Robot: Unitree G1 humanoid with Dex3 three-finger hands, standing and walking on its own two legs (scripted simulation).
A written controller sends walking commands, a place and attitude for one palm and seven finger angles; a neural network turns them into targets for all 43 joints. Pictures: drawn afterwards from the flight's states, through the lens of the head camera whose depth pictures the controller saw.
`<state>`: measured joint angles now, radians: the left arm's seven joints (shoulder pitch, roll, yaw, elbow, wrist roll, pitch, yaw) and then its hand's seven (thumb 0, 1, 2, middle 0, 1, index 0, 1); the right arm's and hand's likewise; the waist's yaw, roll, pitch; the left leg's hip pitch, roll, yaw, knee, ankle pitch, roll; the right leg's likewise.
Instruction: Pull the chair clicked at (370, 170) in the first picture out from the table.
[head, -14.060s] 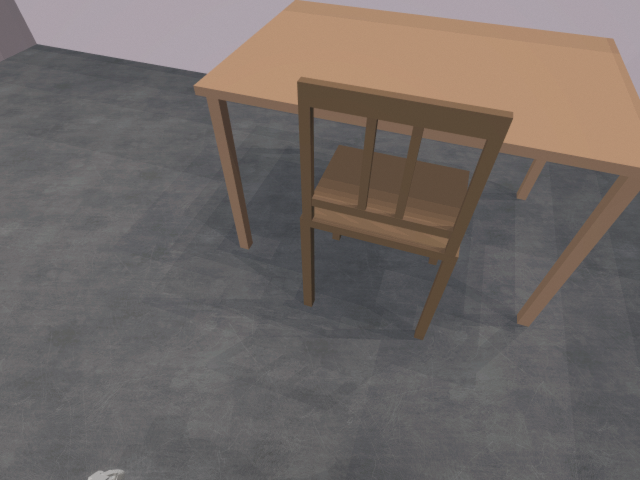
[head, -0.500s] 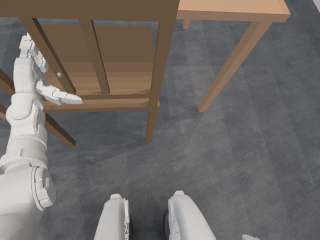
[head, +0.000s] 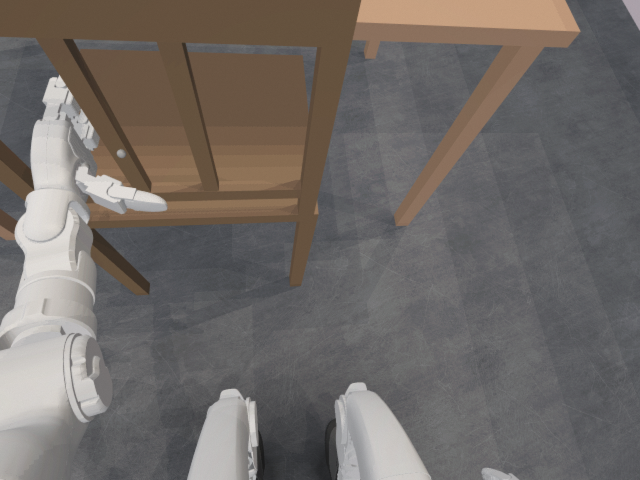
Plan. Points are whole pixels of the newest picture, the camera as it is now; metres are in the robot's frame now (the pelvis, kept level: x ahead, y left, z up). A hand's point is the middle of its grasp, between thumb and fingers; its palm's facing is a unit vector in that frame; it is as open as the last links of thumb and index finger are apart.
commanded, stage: hook a spindle and tug to test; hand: left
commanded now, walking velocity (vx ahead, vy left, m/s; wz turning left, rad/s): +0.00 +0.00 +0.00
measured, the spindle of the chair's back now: (109, 129) +0.53 +0.23 +0.03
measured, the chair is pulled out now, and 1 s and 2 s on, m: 0.00 0.00 0.07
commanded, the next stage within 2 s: step backward, pulling the chair out in 1.40 s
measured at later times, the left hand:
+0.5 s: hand (131, 148) +0.50 +0.20 +0.03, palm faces +0.04 -1.00 -0.03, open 10.9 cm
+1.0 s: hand (127, 153) +0.50 +0.20 +0.03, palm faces +0.04 -1.00 -0.02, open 5.2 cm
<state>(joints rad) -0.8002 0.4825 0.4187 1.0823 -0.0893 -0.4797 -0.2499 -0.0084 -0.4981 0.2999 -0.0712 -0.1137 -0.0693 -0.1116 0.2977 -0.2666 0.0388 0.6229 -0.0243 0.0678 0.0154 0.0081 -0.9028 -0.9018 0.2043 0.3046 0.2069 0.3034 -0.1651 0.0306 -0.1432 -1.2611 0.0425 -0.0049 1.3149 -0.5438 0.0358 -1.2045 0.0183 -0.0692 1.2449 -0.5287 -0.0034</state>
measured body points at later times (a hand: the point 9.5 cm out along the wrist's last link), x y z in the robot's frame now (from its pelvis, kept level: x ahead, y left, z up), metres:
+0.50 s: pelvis +0.00 +0.00 +0.00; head +0.17 +0.03 +0.41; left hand +0.50 +0.25 +0.03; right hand +0.04 -0.27 -0.12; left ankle +0.03 +0.10 -0.61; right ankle +0.03 -0.12 -0.61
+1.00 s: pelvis +0.01 +0.00 +0.00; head +0.17 +0.03 +0.42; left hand +0.49 +0.26 +0.03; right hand +0.05 -0.27 -0.11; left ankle +0.03 +0.10 -0.61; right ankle +0.03 -0.12 -0.61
